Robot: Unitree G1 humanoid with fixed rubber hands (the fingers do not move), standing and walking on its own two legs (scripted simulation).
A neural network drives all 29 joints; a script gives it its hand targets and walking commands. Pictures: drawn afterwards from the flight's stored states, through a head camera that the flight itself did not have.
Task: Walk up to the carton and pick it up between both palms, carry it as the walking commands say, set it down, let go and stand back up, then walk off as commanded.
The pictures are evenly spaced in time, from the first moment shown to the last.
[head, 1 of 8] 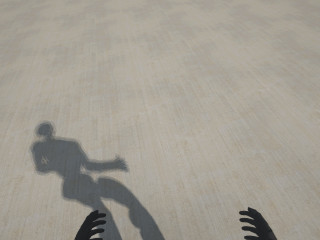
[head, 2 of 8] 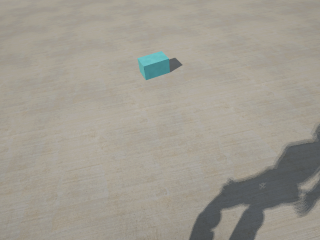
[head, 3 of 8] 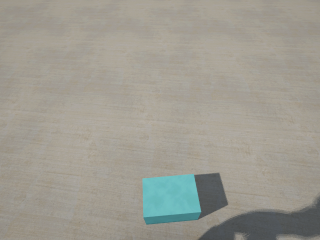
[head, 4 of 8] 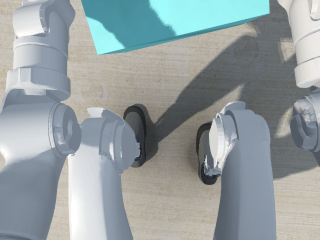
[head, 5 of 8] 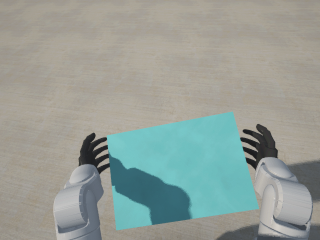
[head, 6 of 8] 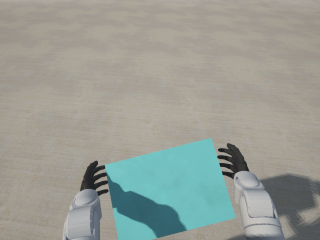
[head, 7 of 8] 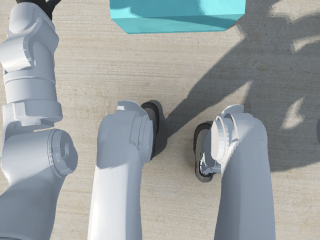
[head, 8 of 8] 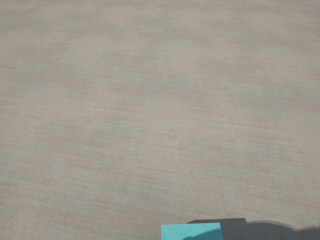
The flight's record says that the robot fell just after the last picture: no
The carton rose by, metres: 0.70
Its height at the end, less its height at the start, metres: +0.00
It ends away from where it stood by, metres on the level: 0.59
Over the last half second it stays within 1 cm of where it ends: yes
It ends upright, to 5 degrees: yes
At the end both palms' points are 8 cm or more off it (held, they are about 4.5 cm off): yes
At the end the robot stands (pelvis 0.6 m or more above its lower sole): yes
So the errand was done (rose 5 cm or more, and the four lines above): yes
